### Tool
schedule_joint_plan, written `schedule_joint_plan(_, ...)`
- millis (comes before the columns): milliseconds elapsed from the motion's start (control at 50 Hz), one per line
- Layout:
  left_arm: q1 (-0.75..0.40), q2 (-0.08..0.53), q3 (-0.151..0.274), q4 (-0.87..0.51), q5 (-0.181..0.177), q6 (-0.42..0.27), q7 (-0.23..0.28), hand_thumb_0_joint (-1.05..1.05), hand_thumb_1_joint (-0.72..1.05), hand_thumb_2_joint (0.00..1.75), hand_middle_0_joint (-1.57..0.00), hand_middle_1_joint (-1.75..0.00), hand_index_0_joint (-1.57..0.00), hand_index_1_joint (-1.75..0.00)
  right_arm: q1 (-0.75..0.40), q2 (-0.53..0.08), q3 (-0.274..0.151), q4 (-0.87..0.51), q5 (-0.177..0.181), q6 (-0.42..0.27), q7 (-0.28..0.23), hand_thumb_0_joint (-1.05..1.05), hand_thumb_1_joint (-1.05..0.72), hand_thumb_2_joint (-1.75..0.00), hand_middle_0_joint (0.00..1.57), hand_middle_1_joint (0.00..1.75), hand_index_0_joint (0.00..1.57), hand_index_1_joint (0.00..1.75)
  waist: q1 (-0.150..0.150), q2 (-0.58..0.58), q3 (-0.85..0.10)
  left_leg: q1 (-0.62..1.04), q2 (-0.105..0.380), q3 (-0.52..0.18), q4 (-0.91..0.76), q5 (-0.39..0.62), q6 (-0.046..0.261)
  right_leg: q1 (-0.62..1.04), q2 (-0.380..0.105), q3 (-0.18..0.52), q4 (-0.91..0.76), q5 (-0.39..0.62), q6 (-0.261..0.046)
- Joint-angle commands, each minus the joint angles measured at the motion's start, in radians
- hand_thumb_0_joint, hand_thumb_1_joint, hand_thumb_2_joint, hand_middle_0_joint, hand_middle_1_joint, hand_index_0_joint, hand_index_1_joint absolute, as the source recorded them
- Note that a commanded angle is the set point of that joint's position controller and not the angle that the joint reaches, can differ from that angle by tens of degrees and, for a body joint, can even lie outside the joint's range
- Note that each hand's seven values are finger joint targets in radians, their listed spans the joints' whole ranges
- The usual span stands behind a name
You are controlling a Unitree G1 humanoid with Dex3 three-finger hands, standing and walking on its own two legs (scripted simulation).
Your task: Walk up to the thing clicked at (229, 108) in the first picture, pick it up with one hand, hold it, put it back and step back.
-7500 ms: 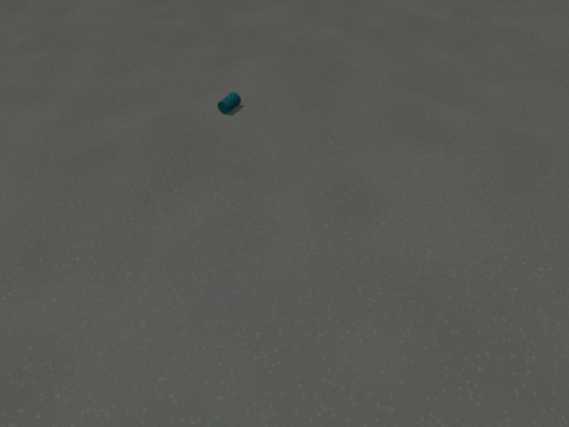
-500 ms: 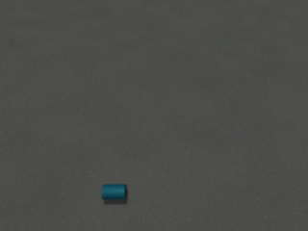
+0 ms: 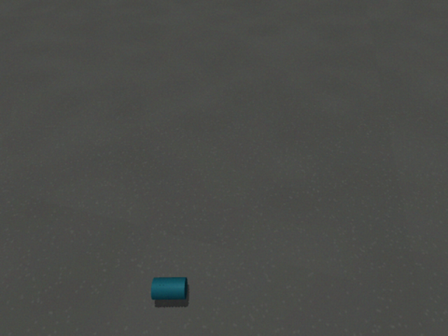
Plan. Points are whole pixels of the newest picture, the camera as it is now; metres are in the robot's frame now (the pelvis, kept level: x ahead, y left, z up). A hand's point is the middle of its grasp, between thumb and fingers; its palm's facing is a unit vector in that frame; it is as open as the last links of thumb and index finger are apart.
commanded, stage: walk up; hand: left
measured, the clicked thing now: (169, 288) +0.47 +0.27 -0.74
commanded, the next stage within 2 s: stand in 0.46 s
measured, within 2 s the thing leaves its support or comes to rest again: neither
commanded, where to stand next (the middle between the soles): +0.11 +0.02 m, yaw +1 degrees
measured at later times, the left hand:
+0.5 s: hand out of the picture +0.09 +0.25 -0.16, palm faces -0.01 -0.95 -0.33, open 7.4 cm
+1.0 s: hand out of the picture +0.11 +0.25 -0.16, palm faces -0.03 -0.94 -0.33, open 7.4 cm
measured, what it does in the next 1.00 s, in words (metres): stands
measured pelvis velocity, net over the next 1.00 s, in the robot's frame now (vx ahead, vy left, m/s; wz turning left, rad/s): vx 0.03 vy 0.00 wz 0.00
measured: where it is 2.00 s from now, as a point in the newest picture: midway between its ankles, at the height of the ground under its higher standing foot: outside the picture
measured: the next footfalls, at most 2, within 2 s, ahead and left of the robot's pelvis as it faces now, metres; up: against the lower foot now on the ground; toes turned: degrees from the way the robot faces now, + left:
none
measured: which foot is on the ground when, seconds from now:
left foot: down 0.00-1.00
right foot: down 0.00-1.00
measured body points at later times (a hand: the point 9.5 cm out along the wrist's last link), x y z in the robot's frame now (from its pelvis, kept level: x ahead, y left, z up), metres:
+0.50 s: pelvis +0.01 +0.00 +0.00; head +0.03 +0.00 +0.45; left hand +0.09 +0.30 -0.14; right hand +0.10 -0.30 -0.13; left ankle +0.02 +0.11 -0.75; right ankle +0.02 -0.13 -0.75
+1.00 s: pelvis +0.03 +0.00 +0.00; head +0.04 +0.00 +0.45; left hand +0.11 +0.29 -0.13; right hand +0.11 -0.30 -0.13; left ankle +0.02 +0.11 -0.75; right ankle +0.02 -0.13 -0.75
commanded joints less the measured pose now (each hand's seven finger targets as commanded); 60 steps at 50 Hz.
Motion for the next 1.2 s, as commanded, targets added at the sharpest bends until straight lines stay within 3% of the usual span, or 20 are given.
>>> schedule_joint_plan(0,-0.055,0.213,0.040,-0.057,0.005,-0.027,0.016,0.00,0.90,0.90,-0.20,-0.30,-0.20,-0.30,-0.058,-0.213,-0.037,-0.066,-0.003,-0.021,-0.016,0.00,-0.90,-0.90,0.20,0.30,0.20,0.30,0.000,-0.001,-0.086,0.009,0.130,-0.111,-0.068,-0.017,0.002,-0.004,-0.104,0.100,-0.076,-0.025,-0.029)
schedule_joint_plan(160,-0.033,0.206,0.041,-0.050,0.006,-0.023,0.015,0.00,0.90,0.90,-0.20,-0.30,-0.20,-0.30,-0.034,-0.216,-0.040,-0.058,-0.004,-0.022,-0.018,0.00,-0.90,-0.90,0.20,0.30,0.20,0.30,-0.002,0.009,-0.091,-0.009,0.134,-0.127,-0.084,-0.047,0.006,0.015,-0.098,0.094,-0.063,-0.023,-0.033)
schedule_joint_plan(280,-0.021,0.202,0.043,-0.048,0.002,-0.024,0.018,0.00,0.90,0.90,-0.20,-0.30,-0.20,-0.30,-0.020,-0.207,-0.038,-0.056,-0.001,-0.025,-0.020,0.00,-0.90,-0.90,0.20,0.30,0.20,0.30,0.000,0.001,-0.107,0.023,0.133,-0.113,-0.051,0.092,0.005,0.024,-0.102,0.090,-0.057,0.052,-0.027)
schedule_joint_plan(440,-0.025,0.202,0.040,-0.059,0.006,-0.024,0.022,0.00,0.90,0.90,-0.20,-0.30,-0.20,-0.30,0.000,-0.200,-0.037,-0.054,-0.009,-0.023,-0.023,0.00,-0.90,-0.90,0.20,0.30,0.20,0.30,-0.009,-0.015,-0.130,0.036,0.142,-0.110,-0.052,0.133,0.005,0.052,-0.111,0.095,-0.037,0.085,-0.030)
schedule_joint_plan(600,-0.025,0.199,0.038,-0.072,0.006,-0.024,0.020,0.00,0.90,0.90,-0.20,-0.30,-0.20,-0.30,-0.010,-0.212,-0.037,-0.064,-0.007,-0.025,-0.023,0.00,-0.90,-0.90,0.20,0.30,0.20,0.30,-0.006,0.004,-0.083,0.018,0.133,-0.112,-0.067,0.084,-0.001,0.026,-0.107,0.092,-0.045,0.054,-0.025)
schedule_joint_plan(700,-0.017,0.200,0.037,-0.079,0.005,-0.029,0.022,0.00,0.90,0.90,-0.20,-0.30,-0.20,-0.30,-0.017,-0.212,-0.039,-0.070,-0.008,-0.029,-0.022,0.00,-0.90,-0.90,0.20,0.30,0.20,0.30,-0.001,-0.003,-0.111,0.052,0.144,-0.112,-0.054,0.181,0.004,0.045,-0.112,0.091,-0.038,0.114,-0.027)
schedule_joint_plan(820,-0.015,0.202,0.036,-0.089,0.004,-0.027,0.023,0.00,0.90,0.90,-0.20,-0.30,-0.20,-0.30,-0.019,-0.216,-0.041,-0.072,-0.007,-0.028,-0.024,0.00,-0.90,-0.90,0.20,0.30,0.20,0.30,-0.002,0.011,-0.122,0.066,0.143,-0.100,-0.048,0.201,-0.001,0.058,-0.113,0.091,-0.037,0.146,-0.031)
schedule_joint_plan(1000,-0.015,0.208,0.036,-0.090,0.005,-0.023,0.024,0.00,0.90,0.90,-0.20,-0.30,-0.20,-0.30,-0.011,-0.212,-0.037,-0.070,-0.005,-0.027,-0.027,0.00,-0.90,-0.90,0.20,0.30,0.20,0.30,-0.004,-0.005,-0.121,0.083,0.146,-0.097,-0.053,0.216,0.001,0.057,-0.111,0.089,-0.032,0.159,-0.033)
schedule_joint_plan(1180,-0.007,0.207,0.032,-0.089,0.003,-0.023,0.023,0.00,0.90,0.90,-0.20,-0.30,-0.20,-0.30,-0.004,-0.217,-0.034,-0.067,-0.005,-0.026,-0.026,0.00,-0.90,-0.90,0.20,0.30,0.20,0.30,-0.002,0.008,-0.090,0.057,0.140,-0.098,-0.064,0.157,-0.004,0.055,-0.113,0.098,-0.050,0.119,-0.036)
